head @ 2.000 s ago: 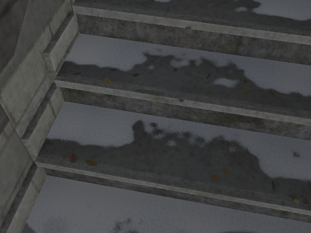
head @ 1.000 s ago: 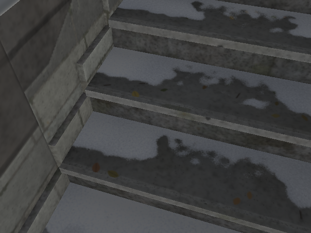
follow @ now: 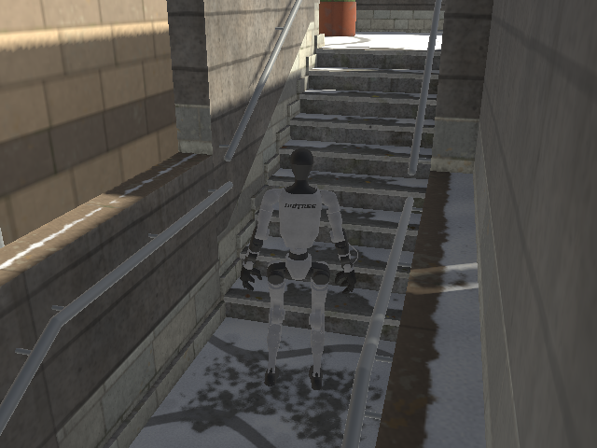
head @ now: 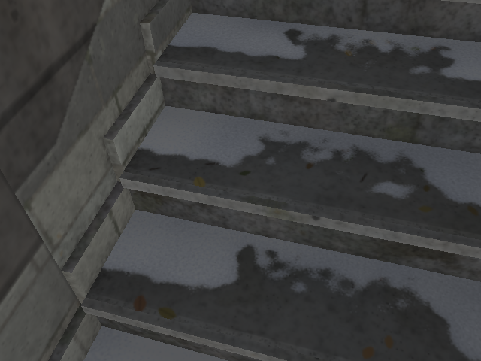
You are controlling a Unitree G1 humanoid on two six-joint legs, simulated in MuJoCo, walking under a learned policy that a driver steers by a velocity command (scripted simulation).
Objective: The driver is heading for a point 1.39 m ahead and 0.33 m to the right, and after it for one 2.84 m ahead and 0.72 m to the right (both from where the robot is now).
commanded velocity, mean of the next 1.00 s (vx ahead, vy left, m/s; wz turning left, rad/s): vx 0.47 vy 0.00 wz -0.14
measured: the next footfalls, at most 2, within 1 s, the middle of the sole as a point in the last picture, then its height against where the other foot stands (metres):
left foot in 0.32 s outside the picture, level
right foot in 0.86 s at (285, 310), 0.17 m higher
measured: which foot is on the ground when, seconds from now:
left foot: up 0.00-0.30, down 0.32-0.86, up 0.88-1.00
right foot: down 0.00-0.34, up 0.36-0.84, down 0.86-1.00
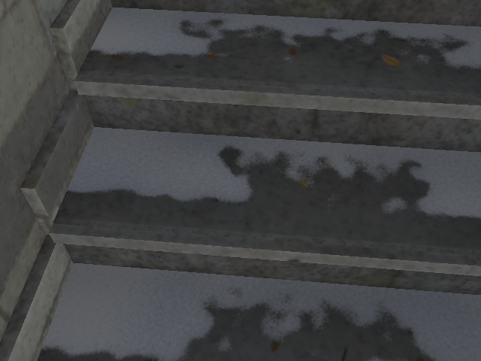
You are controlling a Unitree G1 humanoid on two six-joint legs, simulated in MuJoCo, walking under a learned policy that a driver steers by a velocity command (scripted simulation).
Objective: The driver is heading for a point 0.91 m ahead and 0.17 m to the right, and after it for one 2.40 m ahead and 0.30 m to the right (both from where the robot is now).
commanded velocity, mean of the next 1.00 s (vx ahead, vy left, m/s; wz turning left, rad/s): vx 0.50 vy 0.00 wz -0.47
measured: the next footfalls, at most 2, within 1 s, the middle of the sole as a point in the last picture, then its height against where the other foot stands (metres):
left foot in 0.36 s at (219, 354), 0.17 m higher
right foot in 0.90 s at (392, 222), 0.17 m higher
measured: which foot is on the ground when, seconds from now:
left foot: up 0.00-0.34, down 0.36-0.94, up 0.96-1.00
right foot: down 0.00-0.38, up 0.40-0.88, down 0.90-1.00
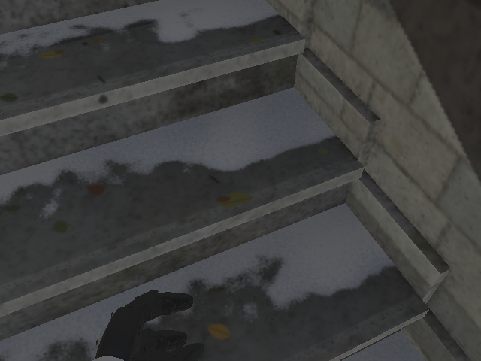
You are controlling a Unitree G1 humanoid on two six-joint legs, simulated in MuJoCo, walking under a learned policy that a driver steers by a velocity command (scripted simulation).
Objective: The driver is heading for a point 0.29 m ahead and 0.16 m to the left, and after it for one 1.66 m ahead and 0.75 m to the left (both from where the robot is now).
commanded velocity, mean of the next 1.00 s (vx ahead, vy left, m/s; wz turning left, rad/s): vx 0.21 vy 0.00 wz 0.47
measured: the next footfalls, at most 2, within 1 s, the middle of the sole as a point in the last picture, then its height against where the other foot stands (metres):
left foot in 0.40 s outside the picture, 0.17 m higher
right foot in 0.92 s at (259, 334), level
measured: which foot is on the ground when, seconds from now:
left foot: up 0.00-0.38, down 0.40-0.94, up 0.96-1.00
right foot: down 0.00-0.46, up 0.48-0.90, down 0.92-1.00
